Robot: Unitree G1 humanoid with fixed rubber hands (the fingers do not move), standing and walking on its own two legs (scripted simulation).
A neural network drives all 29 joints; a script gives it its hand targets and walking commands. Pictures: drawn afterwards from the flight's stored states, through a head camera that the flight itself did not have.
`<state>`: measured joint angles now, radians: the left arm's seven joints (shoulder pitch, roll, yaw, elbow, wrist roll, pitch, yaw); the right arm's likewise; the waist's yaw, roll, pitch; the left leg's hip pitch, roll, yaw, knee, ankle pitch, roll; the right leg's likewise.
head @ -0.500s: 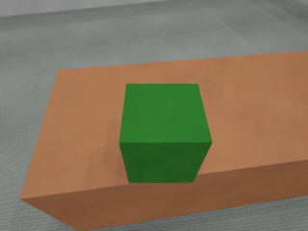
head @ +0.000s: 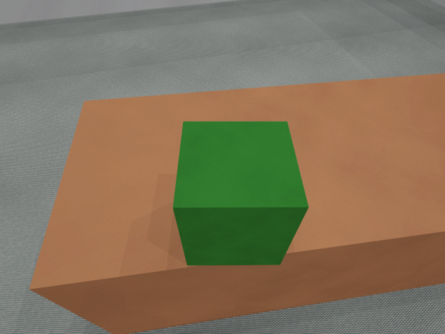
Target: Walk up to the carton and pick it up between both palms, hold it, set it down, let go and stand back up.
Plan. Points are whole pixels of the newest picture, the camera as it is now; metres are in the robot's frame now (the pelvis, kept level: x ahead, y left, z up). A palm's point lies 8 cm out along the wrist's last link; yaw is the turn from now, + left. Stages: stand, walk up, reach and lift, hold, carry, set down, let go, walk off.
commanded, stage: stand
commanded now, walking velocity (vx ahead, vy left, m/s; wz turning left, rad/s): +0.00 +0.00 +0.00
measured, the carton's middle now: (234, 197) +0.38 -0.02 -0.01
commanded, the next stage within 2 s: reach and lift in 0.12 s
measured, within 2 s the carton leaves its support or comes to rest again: neither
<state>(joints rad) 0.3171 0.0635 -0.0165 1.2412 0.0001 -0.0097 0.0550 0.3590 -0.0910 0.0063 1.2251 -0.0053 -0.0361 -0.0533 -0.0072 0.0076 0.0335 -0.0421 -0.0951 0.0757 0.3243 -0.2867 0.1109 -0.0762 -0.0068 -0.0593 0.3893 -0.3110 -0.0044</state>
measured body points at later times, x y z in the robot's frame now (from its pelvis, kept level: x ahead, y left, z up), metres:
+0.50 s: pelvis -0.06 -0.03 -0.03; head -0.03 -0.02 +0.42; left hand +0.15 +0.16 -0.12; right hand +0.14 -0.20 -0.13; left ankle -0.07 +0.05 -0.74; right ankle -0.07 -0.11 -0.74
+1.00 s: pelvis -0.13 -0.07 -0.02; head -0.09 -0.05 +0.43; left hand +0.09 +0.18 -0.10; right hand +0.08 -0.20 -0.08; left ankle -0.07 +0.05 -0.74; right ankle -0.07 -0.11 -0.74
